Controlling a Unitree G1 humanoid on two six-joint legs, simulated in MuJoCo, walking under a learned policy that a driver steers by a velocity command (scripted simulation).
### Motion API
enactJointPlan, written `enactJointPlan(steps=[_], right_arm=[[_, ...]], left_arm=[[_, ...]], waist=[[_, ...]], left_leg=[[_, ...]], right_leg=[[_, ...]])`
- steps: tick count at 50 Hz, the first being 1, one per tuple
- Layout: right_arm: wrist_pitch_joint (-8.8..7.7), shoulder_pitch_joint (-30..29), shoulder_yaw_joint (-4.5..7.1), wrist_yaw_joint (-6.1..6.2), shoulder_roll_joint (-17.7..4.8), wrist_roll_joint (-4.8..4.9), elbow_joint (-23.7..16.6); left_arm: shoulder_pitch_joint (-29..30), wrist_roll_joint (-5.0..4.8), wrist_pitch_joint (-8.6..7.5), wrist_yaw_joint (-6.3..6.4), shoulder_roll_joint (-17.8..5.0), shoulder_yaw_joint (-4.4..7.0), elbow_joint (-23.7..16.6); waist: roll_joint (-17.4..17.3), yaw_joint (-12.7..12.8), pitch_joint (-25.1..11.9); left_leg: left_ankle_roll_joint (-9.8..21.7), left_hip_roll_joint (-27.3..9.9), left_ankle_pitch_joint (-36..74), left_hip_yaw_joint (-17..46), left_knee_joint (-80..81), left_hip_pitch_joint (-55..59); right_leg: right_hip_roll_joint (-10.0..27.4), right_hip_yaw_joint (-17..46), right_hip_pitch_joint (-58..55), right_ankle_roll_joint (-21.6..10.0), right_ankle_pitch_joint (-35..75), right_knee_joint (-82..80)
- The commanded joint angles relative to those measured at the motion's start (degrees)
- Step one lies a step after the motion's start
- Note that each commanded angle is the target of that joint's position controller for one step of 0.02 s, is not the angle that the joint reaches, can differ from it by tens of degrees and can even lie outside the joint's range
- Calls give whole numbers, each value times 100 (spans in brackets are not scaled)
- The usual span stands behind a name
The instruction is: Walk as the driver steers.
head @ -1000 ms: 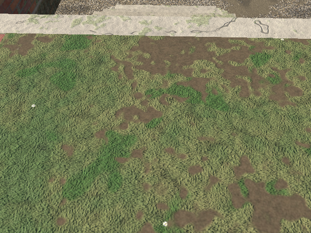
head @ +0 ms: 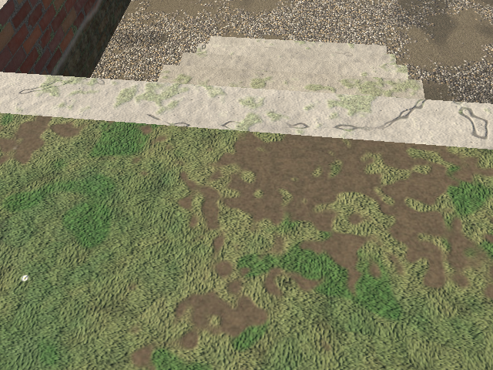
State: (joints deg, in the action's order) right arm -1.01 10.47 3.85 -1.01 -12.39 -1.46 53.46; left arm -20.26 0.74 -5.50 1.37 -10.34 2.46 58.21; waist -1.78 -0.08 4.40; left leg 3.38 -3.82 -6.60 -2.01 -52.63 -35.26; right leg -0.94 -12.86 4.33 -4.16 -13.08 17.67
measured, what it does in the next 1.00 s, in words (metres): steps on the spot: left foot, then right foot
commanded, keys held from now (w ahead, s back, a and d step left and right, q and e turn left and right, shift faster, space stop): q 0.08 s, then no key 0.30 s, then e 0.62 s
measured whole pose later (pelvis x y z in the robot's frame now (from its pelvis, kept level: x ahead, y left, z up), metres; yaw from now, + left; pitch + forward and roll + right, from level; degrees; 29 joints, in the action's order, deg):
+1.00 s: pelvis +0.07 +0.01 +0.00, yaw -10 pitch +2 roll +1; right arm 1.6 7.3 3.0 2.5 -13.8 0.1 48.5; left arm -15.7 1.0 1.6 1.3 -15.2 5.3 49.8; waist 0.3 2.1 2.6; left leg -1.5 2.0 -23.9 2.2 -44.1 -22.0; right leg -4.9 8.7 14.3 -2.4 -12.6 25.5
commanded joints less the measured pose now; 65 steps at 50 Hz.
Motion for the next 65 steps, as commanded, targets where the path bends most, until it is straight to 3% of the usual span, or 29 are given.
enactJointPlan(steps=[1,6,8,9,10,11,13,15,18,22,26,31,32,33,34,35,37,39,42,47,51,53,54,55,56,57,59,60,65], right_arm=[[6,-20,-99,-56,102,-3,-313],[-20,202,-26,-36,-192,-103,-404],[-164,902,66,28,-368,-155,-203],[-252,1262,209,102,-967,-192,-227],[-186,1092,288,149,-1319,-11,-310],[-77,1077,200,171,-975,200,-338],[26,292,46,225,-518,121,-400],[39,20,-32,272,-311,88,-414],[-59,72,-49,235,-402,13,-348],[-58,129,-140,260,-327,-30,-165],[90,83,10,361,-790,34,-210],[233,-61,112,476,-828,124,-240],[254,-11,135,476,-804,124,-220],[280,80,109,457,-598,126,-286],[254,-331,59,460,-358,206,-560],[249,-538,51,430,-399,81,-587],[247,-293,78,319,-415,98,-492],[228,-129,111,287,-533,-2,-428],[213,-308,69,324,-466,65,-582],[197,-545,-5,359,-519,147,-865],[144,-166,-18,370,-612,203,-950],[76,412,-20,400,-614,154,-837],[32,498,56,450,-978,58,-840],[52,187,104,464,-1482,31,-1056],[92,262,121,411,-1498,-1,-1032],[85,81,19,363,-1108,18,-1085],[66,-459,-82,322,-776,32,-1190],[38,-391,-96,343,-767,34,-1173],[-24,151,-120,318,-820,45,-894]], left_arm=[[97,-19,-33,87,-695,93,-323],[-56,-8,138,174,-862,183,-275],[-64,-17,239,143,-918,217,-280],[-268,-46,260,114,-834,195,-454],[-746,-160,353,70,-279,55,-612],[-388,13,495,65,-575,126,-496],[225,44,538,56,-478,128,-614],[25,157,643,59,-513,154,-499],[-204,89,752,54,-351,130,-347],[-30,54,857,70,-294,78,-254],[277,15,824,38,-502,118,-439],[-298,28,727,-4,-262,76,-361],[-351,67,694,-13,-353,88,-395],[-441,148,636,3,-671,147,-490],[-249,59,635,3,-1253,285,-627],[-240,133,617,56,-1199,299,-601],[286,65,616,94,-1096,310,-759],[417,16,600,64,-1008,316,-900],[36,-4,590,38,-953,336,-856],[-121,31,674,38,-1274,456,-937],[440,21,742,-45,-1437,516,-1156],[926,-58,776,-67,-1400,502,-1298],[798,-64,762,-64,-1099,420,-1366],[329,-59,737,-47,-591,291,-1424],[392,64,764,-8,-1123,408,-1350],[441,69,784,-18,-1264,449,-1266],[420,53,829,-98,-1173,436,-1124],[386,65,851,-145,-1118,411,-1090],[772,3,911,-138,-888,227,-1059]], waist=[[773,-79,-161],[849,-124,-426],[374,-460,-779],[-487,-552,-1342],[-1270,-179,-2113],[-143,-303,-2129],[-32,-86,-740],[-219,122,-546],[-111,207,-816],[-455,102,-720],[-415,-12,-596],[-158,172,-485],[63,184,-299],[901,126,-326],[1820,196,249],[1300,195,343],[638,-153,45],[682,-152,-316],[749,52,-538],[997,323,-683],[1090,140,-767],[933,-247,-790],[236,-134,-823],[-1124,180,-875],[-1064,20,-881],[-498,144,-620],[-451,343,-336],[-682,304,-377],[-671,13,-554]], left_leg=[[1,180,581,-402,977,742],[339,450,-281,-482,1644,1307],[553,567,592,-330,2680,2211],[907,-650,3479,979,2623,3366],[2119,-2176,5624,2743,2618,4358],[2031,-1905,4036,2362,2952,3745],[1545,-1333,1983,1705,3646,2480],[1179,-895,1627,1151,3845,1886],[1058,-752,1504,949,3862,1944],[812,-699,-562,862,4206,1887],[908,-1009,-1372,1106,4191,2056],[659,-1062,-1379,813,3797,1834],[398,-920,-1491,620,3495,1590],[58,-449,-1700,105,2404,1175],[-257,672,-1997,-479,1553,270],[-287,571,-2031,43,390,374],[-307,575,-1504,322,-254,429],[-362,597,-1353,309,-628,312],[-505,539,-1460,308,-336,89],[-522,571,-1816,372,639,477],[-414,719,-1705,389,1661,1486],[-356,666,-643,322,3221,2594],[-179,-178,-660,1111,3863,3195],[313,-1723,467,2778,4039,3677],[984,-2018,1038,3033,3834,2940],[1049,-1703,928,2648,3861,2624],[677,-912,859,1574,3807,2388],[668,-769,1303,1329,3744,2521],[820,-782,1723,1136,3521,3064]], right_leg=[[1324,21,360,-361,4269,-157],[1653,90,-226,-362,4882,995],[1441,-2,-94,-127,4107,2540],[1066,-112,858,155,1760,4142],[-60,388,2152,349,-2674,5671],[265,1182,2085,367,-2341,5649],[432,1250,2355,380,-1633,5152],[440,1207,1877,392,-1106,4676],[333,1235,1573,408,-983,4132],[312,1252,1199,420,-999,2809],[158,1107,1384,317,-1274,2571],[68,936,776,-39,-757,1222],[188,1306,653,-186,-479,516],[1065,2674,545,-426,-847,-393],[2069,4277,994,-951,-227,-839],[2106,4120,1222,-1161,469,-811],[1421,3207,1102,-920,1055,-405],[1166,2912,565,-906,2172,-72],[1125,2970,-90,-959,2931,243],[1184,3464,-278,-1024,3119,487],[1006,3816,248,-761,3022,590],[625,3660,829,-307,2112,880],[204,3253,1453,28,839,1480],[-752,2230,2455,320,-1636,2525],[-674,1996,2385,345,-2352,3546],[-525,2213,2276,317,-1997,4055],[-456,2128,2173,402,-1260,4325],[-470,2078,2176,477,-1107,4345],[-307,1839,1797,678,-1160,3015]])
Velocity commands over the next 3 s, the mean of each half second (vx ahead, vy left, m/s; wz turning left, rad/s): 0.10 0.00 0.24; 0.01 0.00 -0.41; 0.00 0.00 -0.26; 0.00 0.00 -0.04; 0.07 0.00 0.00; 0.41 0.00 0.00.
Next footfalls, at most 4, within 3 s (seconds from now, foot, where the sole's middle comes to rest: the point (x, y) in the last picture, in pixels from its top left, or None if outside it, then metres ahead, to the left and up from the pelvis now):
0.16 left None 0.20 0.09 -0.78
0.66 right None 0.10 -0.09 -0.78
1.08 left None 0.13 0.11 -0.78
1.46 right None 0.04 -0.08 -0.78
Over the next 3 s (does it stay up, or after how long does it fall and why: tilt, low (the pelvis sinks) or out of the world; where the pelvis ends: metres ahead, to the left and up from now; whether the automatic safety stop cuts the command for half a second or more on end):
stays up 0.30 0.00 -0.02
